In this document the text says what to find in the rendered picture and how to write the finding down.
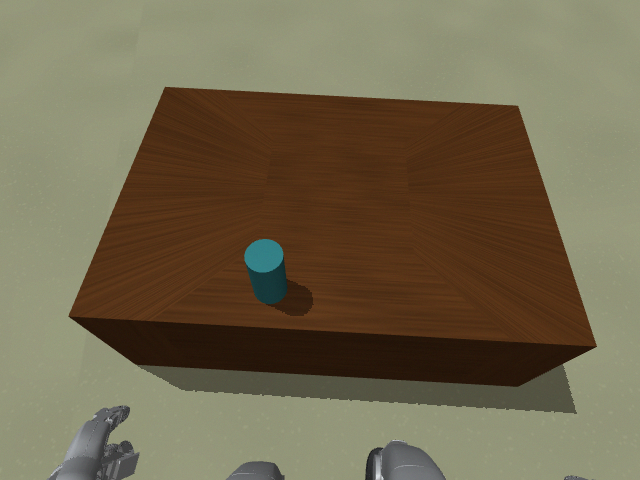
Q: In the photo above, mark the left robot hand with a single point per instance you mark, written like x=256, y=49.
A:
x=118, y=461

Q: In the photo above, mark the right robot foot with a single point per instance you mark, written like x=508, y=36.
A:
x=369, y=465

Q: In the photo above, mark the left robot arm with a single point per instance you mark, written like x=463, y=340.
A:
x=78, y=468

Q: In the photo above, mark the can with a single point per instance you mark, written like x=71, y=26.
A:
x=265, y=264

